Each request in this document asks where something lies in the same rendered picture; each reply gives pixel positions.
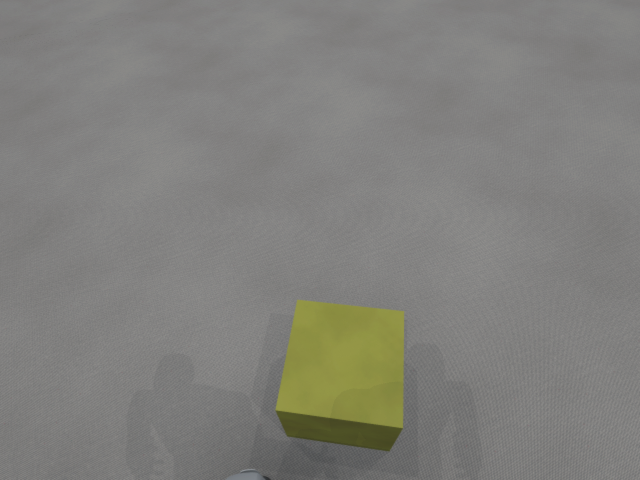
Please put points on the robot left shin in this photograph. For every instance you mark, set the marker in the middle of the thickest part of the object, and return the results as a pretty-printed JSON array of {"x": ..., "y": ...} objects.
[{"x": 250, "y": 470}]

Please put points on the carton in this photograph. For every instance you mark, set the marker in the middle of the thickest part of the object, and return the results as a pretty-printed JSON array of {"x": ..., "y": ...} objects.
[{"x": 343, "y": 375}]

